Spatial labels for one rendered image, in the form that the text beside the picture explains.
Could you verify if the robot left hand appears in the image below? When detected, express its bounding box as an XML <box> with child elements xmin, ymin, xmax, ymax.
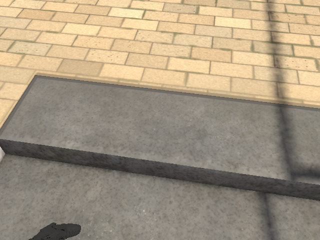
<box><xmin>29</xmin><ymin>222</ymin><xmax>81</xmax><ymax>240</ymax></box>

